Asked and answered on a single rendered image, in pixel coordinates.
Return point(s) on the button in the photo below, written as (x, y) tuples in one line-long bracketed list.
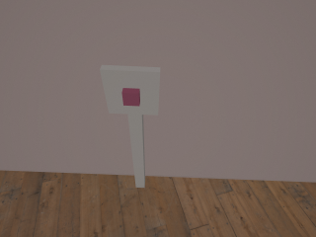
[(131, 97)]

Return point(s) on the panel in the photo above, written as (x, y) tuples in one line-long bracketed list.
[(147, 80)]

